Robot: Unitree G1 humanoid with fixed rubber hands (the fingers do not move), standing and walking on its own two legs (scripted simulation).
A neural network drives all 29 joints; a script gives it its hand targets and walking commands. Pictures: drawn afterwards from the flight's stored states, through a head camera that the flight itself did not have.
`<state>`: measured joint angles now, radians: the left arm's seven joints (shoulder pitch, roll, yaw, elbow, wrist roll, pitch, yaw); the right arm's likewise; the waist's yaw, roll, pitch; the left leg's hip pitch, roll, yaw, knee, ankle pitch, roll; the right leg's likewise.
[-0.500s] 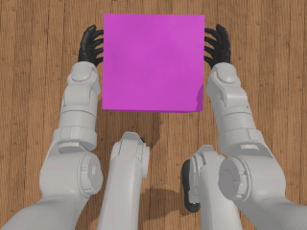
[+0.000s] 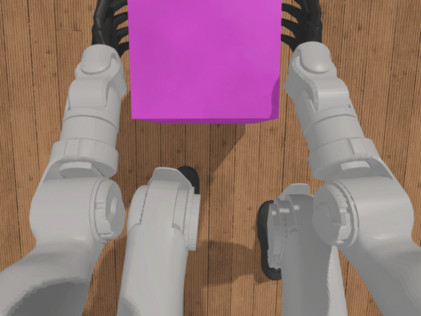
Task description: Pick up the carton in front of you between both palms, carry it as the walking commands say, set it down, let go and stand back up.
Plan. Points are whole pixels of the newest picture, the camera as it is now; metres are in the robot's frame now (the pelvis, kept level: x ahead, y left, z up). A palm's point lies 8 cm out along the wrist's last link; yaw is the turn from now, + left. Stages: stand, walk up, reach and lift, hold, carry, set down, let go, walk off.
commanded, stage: set down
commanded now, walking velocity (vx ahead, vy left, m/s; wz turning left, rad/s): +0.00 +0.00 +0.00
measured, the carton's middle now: (207, 67) +0.50 +0.12 -0.24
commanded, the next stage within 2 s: none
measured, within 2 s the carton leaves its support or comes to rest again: rests again in 0.90 s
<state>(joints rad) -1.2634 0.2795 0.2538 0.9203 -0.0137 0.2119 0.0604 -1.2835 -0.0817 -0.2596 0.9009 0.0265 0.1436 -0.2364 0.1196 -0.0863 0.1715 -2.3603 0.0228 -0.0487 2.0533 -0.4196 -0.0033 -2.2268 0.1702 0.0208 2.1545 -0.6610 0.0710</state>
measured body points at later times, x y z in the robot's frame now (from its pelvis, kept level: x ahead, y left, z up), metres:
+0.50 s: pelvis -0.01 -0.01 -0.01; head +0.34 +0.05 +0.26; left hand +0.49 +0.26 -0.18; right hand +0.55 -0.04 -0.18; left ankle +0.14 +0.13 -0.35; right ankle +0.09 -0.12 -0.35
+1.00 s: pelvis -0.01 -0.01 -0.01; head +0.36 +0.04 +0.24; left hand +0.47 +0.28 -0.22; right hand +0.54 -0.06 -0.20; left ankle +0.14 +0.13 -0.35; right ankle +0.09 -0.12 -0.35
